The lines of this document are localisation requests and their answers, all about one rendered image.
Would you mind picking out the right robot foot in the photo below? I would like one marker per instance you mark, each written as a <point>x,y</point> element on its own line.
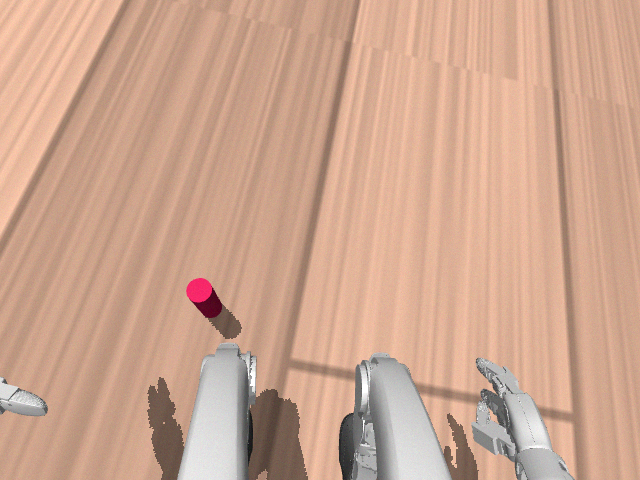
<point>346,447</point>

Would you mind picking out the can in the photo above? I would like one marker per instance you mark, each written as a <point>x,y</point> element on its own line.
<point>203,296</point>

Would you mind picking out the right robot hand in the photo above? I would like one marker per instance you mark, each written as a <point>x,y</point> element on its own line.
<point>521,424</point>

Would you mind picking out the right robot arm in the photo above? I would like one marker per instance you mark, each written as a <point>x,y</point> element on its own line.
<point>540,464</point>

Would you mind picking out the left robot hand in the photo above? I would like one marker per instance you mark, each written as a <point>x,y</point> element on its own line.
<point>20,401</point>

